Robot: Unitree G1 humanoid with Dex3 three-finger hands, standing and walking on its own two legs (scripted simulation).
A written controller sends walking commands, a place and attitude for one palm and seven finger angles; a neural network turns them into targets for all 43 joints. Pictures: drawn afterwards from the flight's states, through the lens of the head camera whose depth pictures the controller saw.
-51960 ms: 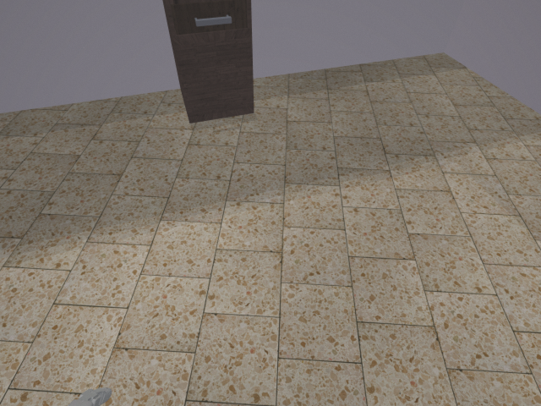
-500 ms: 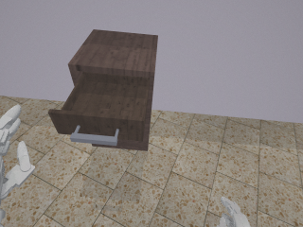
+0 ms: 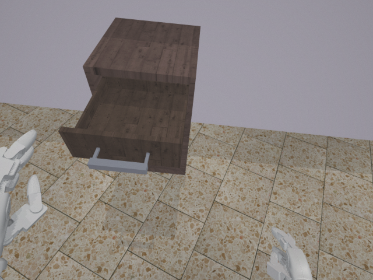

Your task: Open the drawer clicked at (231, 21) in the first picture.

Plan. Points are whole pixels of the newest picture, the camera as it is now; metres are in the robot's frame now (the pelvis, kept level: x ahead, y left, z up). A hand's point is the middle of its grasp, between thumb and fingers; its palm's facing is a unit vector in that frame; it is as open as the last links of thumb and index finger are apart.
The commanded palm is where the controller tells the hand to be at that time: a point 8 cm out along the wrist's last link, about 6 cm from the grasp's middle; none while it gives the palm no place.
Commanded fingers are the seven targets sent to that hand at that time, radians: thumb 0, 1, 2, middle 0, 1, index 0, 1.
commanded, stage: let the arm hang, fingers relaxed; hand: left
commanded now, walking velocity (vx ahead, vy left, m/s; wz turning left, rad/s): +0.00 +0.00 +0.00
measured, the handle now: (120, 159) +0.48 +0.23 -0.15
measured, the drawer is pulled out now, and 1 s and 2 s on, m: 0.30 0.30 0.30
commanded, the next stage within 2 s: look to check the result in 1.08 s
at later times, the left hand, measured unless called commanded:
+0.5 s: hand out of the picture -0.07 +0.18 -0.17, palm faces +0.02 -0.98 -0.19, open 7.3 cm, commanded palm none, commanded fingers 0.00 0.90 0.90 -0.20 -0.30 -0.20 -0.30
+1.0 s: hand out of the picture -0.01 +0.15 -0.17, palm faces +0.03 -0.98 -0.20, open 7.3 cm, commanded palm none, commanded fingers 0.00 0.90 0.90 -0.20 -0.30 -0.20 -0.30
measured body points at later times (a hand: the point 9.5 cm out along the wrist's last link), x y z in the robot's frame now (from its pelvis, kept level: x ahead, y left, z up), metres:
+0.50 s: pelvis -0.02 +0.00 +0.00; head +0.01 +0.01 +0.45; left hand -0.07 +0.23 -0.16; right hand -0.04 -0.24 -0.14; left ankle -0.02 +0.10 -0.74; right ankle +0.00 -0.13 -0.74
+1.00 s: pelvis -0.02 -0.02 +0.00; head +0.00 -0.03 +0.45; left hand -0.01 +0.20 -0.15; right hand -0.04 -0.22 -0.16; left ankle -0.02 +0.10 -0.74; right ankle +0.00 -0.13 -0.74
